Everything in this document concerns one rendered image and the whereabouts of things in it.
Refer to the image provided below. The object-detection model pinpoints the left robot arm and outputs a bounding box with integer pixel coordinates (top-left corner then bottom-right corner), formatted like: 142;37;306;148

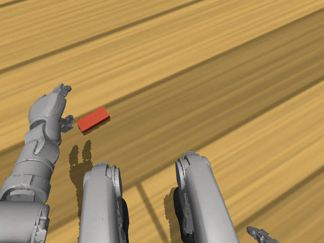
0;116;61;243

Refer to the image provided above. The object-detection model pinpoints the left robot hand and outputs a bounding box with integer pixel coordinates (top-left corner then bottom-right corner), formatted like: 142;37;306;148
28;83;74;133

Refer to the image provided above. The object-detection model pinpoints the right robot hand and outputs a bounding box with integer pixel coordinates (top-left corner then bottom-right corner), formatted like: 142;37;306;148
247;226;279;243

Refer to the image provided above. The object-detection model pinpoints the right robot foot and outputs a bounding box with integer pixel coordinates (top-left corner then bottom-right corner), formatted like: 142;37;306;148
173;187;195;243

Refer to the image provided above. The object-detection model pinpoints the small box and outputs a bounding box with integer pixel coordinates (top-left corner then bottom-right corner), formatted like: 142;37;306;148
76;106;110;133

